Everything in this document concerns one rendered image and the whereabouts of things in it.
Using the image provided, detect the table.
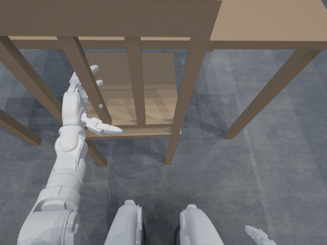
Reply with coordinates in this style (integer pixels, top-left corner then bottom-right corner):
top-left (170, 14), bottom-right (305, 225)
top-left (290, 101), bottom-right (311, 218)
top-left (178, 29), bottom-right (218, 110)
top-left (0, 0), bottom-right (327, 146)

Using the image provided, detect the left robot upper arm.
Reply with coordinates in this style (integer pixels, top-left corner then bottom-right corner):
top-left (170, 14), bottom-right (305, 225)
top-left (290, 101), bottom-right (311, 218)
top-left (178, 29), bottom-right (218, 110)
top-left (19, 209), bottom-right (80, 245)

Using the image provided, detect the robot right hand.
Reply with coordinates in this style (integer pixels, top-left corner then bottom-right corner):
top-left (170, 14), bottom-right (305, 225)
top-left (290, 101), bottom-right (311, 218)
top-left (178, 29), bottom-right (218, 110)
top-left (245, 225), bottom-right (276, 245)

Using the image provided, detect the chair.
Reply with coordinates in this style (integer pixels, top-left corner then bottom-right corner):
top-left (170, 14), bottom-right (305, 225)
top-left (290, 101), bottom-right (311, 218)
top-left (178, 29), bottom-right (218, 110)
top-left (0, 0), bottom-right (222, 167)

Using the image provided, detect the left robot forearm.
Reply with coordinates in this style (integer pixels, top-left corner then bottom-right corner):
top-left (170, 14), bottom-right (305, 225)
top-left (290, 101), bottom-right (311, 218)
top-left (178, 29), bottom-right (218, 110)
top-left (17, 125), bottom-right (88, 245)

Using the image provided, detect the robot left hand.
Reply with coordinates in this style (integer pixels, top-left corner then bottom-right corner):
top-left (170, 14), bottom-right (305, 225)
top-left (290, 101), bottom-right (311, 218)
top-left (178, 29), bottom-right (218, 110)
top-left (62, 65), bottom-right (123, 136)

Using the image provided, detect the right robot thigh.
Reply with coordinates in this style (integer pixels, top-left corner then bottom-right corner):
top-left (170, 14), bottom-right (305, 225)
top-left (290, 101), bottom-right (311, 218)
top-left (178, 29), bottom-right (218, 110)
top-left (180, 208), bottom-right (224, 245)

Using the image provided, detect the right robot shin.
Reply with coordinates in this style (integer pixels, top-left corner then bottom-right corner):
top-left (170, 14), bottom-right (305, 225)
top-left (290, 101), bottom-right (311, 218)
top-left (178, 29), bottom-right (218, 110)
top-left (180, 204), bottom-right (197, 245)

